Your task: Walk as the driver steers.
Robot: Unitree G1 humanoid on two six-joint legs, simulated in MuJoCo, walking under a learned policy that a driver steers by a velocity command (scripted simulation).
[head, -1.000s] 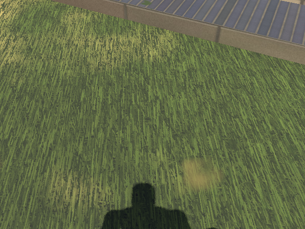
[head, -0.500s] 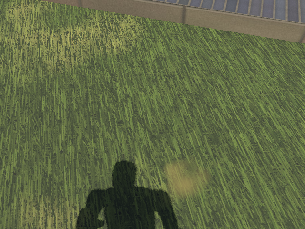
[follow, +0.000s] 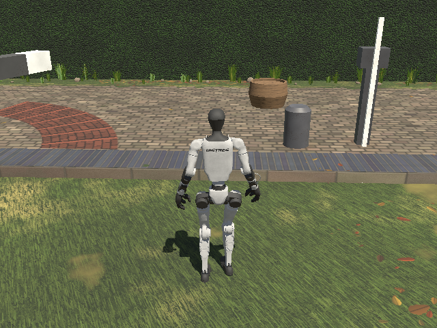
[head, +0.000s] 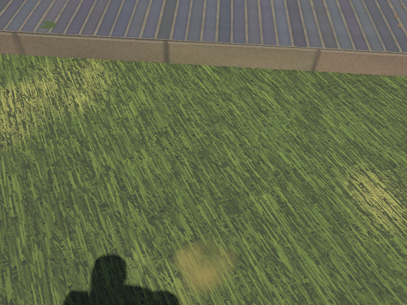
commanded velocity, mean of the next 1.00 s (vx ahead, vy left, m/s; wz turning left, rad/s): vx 0.44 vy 0.00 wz -0.59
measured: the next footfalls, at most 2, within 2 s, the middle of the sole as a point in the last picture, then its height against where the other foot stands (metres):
right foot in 0.46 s outside the picture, level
left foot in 0.98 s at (268, 269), level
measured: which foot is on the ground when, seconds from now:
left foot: down 0.00-0.46, up 0.48-0.96, down 0.98-1.00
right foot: up 0.00-0.44, down 0.46-0.98, up 1.00-1.00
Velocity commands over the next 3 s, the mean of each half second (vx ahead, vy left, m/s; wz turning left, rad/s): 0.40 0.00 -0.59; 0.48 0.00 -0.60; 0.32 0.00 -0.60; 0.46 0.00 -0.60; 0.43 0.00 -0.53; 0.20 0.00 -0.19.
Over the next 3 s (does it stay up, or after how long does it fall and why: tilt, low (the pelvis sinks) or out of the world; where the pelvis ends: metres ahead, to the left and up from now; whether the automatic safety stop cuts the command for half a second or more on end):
stays up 0.72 -0.92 0.00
